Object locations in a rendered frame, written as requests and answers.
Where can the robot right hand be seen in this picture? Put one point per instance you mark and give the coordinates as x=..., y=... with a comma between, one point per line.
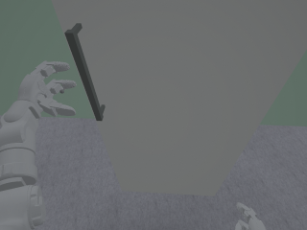
x=251, y=217

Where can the robot left hand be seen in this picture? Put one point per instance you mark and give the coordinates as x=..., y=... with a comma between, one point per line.
x=33, y=87

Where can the robot left upper arm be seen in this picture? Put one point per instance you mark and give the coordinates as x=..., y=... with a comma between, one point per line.
x=22, y=208

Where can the left robot forearm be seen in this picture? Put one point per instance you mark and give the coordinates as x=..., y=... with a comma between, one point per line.
x=18, y=145

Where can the fridge door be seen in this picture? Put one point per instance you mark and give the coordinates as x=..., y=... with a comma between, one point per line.
x=185, y=83

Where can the handle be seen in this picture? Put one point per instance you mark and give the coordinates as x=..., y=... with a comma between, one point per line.
x=77, y=53

